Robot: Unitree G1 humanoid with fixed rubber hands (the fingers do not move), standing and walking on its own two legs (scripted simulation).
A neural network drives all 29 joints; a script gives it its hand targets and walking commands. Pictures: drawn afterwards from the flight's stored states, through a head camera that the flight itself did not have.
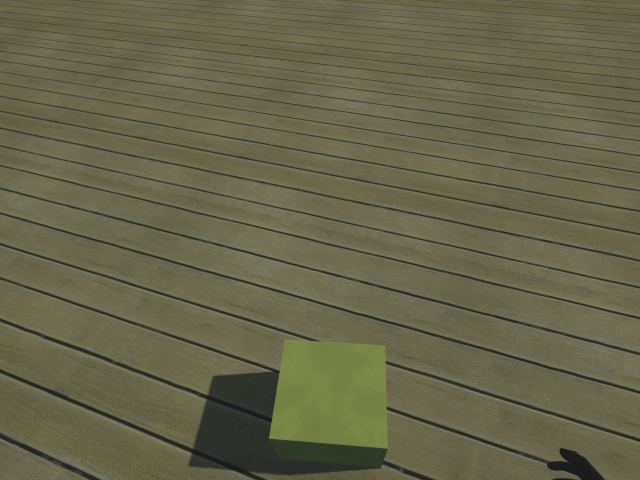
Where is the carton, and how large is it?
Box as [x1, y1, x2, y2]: [269, 339, 387, 467]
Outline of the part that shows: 285,339 269,439 279,458 380,467 387,449 384,345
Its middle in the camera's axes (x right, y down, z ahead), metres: +0.03 +0.47 +1.09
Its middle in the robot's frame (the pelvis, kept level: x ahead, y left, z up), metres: +0.43 +0.02 -0.65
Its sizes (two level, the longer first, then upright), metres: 0.285 0.260 0.220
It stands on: the floor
